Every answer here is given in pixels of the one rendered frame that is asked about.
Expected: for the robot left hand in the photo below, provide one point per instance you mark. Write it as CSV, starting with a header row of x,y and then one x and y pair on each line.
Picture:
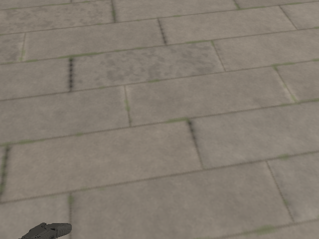
x,y
48,231

